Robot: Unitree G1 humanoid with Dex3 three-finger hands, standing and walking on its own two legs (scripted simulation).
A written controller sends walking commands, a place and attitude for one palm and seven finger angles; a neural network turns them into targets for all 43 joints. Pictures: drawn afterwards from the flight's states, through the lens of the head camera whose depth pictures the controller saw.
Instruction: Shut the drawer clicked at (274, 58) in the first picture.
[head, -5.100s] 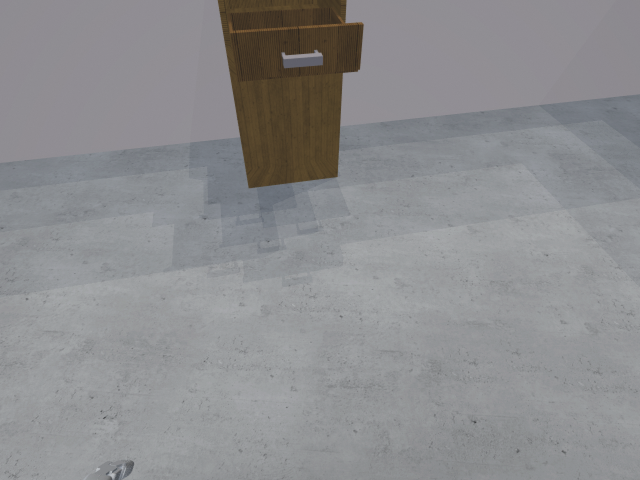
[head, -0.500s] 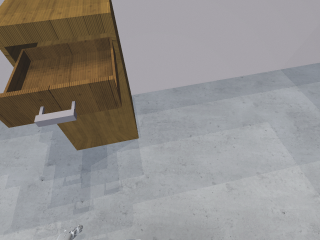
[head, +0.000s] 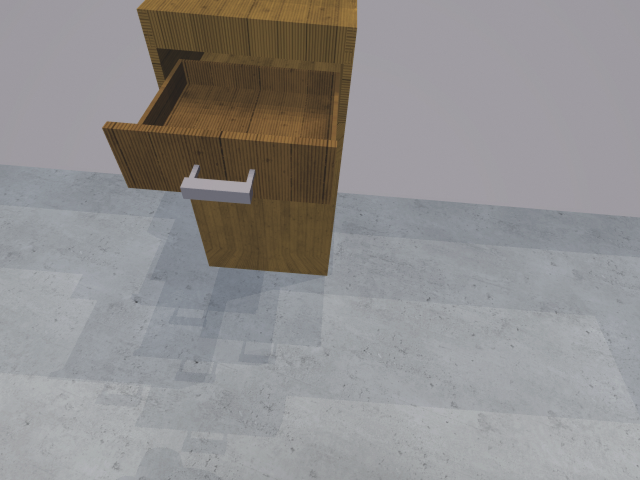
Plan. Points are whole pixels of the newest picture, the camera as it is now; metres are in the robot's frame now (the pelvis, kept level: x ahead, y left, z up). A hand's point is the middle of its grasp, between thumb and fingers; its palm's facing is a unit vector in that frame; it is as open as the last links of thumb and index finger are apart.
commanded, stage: take the last steps up to it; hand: left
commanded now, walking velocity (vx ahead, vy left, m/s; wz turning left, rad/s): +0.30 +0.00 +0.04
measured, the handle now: (220, 181) +0.58 +0.24 -0.01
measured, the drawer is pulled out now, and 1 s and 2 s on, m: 0.30 0.30 0.30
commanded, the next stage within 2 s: come to a stop and stand still in 0.84 s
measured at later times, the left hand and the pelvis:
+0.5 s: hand (232, 414) +0.23 +0.15 -0.16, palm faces -0.01 -0.98 -0.20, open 7.3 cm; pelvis +0.12 -0.02 -0.01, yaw +0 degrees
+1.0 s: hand (209, 434) +0.20 +0.18 -0.18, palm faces +0.11 -0.98 -0.13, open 7.3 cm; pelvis +0.25 +0.02 +0.01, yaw +1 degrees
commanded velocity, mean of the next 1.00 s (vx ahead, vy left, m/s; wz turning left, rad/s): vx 0.20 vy -0.01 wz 0.02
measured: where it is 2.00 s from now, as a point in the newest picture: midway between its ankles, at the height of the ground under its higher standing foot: outside the picture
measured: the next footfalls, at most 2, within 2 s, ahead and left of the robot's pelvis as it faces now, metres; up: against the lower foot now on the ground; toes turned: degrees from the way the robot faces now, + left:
right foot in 0.46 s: +0.23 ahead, -0.13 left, +0.00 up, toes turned -8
left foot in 0.90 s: +0.34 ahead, +0.12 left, +0.00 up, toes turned +10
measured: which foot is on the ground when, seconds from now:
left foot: down 0.00-0.48, up 0.50-0.88, down 0.90-1.00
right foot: up 0.00-0.44, down 0.46-0.92, up 0.94-1.00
